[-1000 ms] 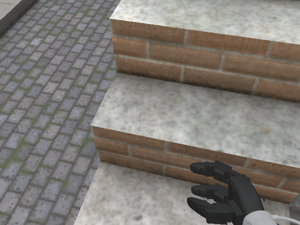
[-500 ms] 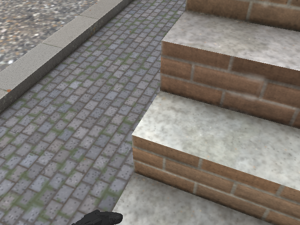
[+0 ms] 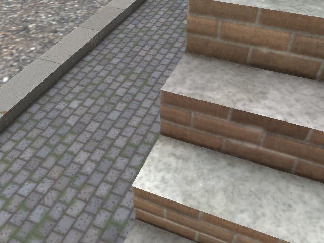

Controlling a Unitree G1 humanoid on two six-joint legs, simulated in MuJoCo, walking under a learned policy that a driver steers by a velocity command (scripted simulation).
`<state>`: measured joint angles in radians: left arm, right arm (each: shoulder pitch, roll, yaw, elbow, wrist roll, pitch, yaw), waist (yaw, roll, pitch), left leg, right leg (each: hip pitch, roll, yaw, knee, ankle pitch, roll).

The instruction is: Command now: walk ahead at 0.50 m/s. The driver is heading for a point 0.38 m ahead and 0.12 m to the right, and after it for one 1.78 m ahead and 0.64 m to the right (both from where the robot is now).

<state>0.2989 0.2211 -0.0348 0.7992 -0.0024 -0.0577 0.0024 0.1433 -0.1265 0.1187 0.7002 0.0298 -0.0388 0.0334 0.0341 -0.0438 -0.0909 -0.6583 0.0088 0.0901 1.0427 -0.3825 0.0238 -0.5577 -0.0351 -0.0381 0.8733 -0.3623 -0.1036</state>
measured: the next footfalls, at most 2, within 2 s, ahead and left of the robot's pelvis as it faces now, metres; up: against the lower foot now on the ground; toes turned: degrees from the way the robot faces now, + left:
left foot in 0.04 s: +0.12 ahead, +0.11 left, +0.00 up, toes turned +5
right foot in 0.56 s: +0.09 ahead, -0.15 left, +0.00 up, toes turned -5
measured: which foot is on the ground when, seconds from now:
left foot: up 0.00-0.02, down 0.04-0.58, up 0.60-0.86, down 0.88-1.00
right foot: down 0.00-0.04, up 0.06-0.54, down 0.56-1.00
